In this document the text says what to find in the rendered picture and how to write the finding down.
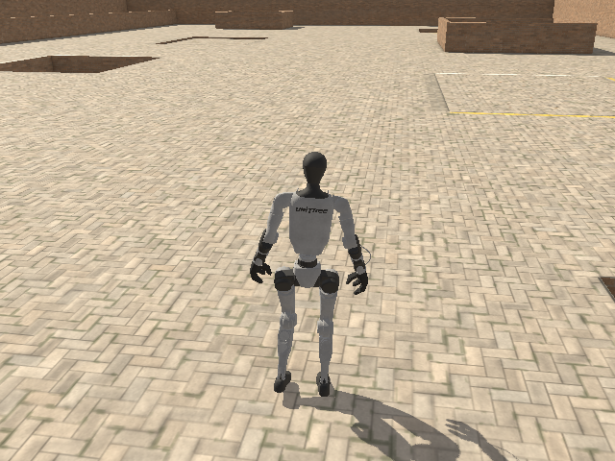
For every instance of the right robot upper arm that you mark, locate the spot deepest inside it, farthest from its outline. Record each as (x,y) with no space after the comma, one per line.
(341,205)

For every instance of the robot foot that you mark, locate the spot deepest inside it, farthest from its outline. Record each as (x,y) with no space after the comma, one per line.
(323,388)
(279,385)

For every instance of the right robot forearm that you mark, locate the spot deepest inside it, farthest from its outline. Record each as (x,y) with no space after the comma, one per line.
(357,258)

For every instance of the left robot hand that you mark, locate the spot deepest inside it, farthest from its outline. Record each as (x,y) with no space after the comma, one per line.
(259,269)

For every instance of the left robot foot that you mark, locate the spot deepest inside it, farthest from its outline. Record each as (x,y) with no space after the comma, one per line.
(279,385)

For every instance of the right robot hand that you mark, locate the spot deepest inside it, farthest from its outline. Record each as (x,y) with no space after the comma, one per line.
(361,279)

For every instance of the right robot foot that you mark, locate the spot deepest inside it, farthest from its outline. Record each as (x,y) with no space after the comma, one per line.
(323,388)

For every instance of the left robot upper arm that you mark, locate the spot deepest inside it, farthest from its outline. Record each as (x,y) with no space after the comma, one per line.
(282,200)

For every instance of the left robot forearm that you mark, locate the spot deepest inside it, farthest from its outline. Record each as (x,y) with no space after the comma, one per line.
(262,251)

